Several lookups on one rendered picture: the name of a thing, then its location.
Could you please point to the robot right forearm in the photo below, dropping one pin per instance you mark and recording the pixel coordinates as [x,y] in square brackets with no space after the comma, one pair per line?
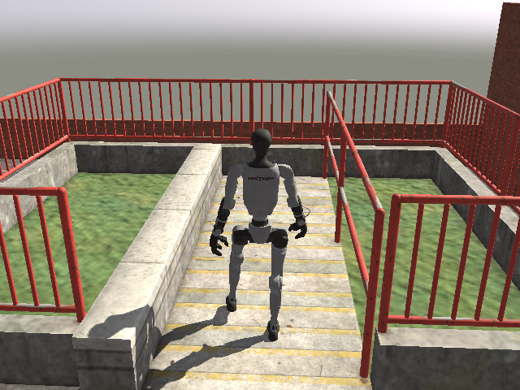
[298,213]

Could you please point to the robot left forearm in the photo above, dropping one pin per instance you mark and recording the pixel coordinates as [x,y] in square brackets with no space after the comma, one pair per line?
[220,220]

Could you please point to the robot left hand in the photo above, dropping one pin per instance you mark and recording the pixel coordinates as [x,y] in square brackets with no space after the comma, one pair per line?
[214,243]

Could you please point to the robot left upper arm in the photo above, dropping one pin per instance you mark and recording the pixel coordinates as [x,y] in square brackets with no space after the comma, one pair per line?
[230,188]

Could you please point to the robot right upper arm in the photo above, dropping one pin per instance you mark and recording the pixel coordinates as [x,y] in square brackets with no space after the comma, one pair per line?
[286,172]

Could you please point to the robot right hand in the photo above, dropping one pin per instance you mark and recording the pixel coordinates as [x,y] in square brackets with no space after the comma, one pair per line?
[296,227]

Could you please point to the robot torso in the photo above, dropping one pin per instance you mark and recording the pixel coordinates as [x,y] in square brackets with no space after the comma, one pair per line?
[260,195]

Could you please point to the right robot thigh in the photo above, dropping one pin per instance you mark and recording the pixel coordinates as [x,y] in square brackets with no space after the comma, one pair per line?
[279,241]

